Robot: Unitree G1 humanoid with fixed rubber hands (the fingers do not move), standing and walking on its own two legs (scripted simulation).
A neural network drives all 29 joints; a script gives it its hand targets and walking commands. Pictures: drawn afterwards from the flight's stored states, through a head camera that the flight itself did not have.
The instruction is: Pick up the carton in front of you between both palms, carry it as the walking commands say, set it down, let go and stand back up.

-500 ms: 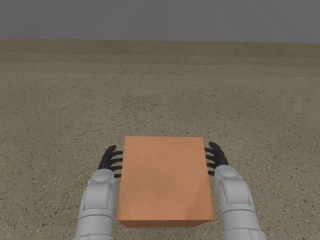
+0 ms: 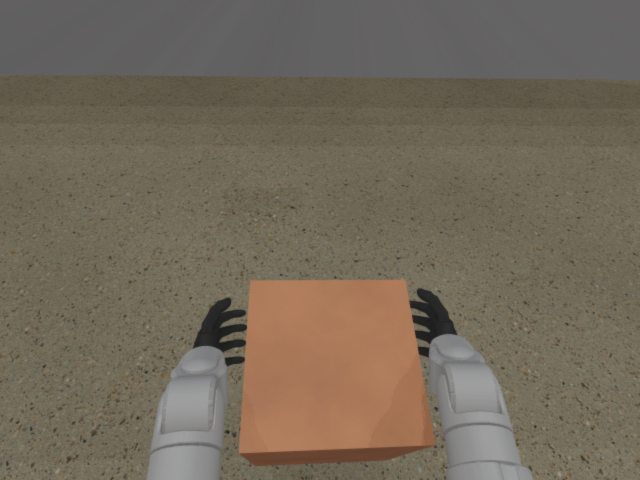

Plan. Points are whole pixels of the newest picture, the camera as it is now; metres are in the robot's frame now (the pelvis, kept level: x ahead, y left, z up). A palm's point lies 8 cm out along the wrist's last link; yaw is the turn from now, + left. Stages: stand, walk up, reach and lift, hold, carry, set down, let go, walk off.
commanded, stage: hold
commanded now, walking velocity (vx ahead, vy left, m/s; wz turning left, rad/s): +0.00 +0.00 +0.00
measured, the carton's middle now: (324, 379) +0.29 +0.00 -0.06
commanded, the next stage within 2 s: set down in 0.86 s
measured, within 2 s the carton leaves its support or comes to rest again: neither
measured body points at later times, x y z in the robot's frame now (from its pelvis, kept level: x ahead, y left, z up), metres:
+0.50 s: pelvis +0.00 +0.04 +0.00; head -0.04 +0.06 +0.45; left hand +0.32 +0.16 +0.03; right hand +0.29 -0.14 +0.04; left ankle +0.07 +0.14 -0.74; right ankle -0.02 -0.10 -0.74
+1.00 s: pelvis +0.01 +0.03 +0.00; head -0.02 +0.04 +0.45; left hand +0.33 +0.15 +0.03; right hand +0.30 -0.15 +0.04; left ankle +0.07 +0.14 -0.74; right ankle -0.01 -0.10 -0.74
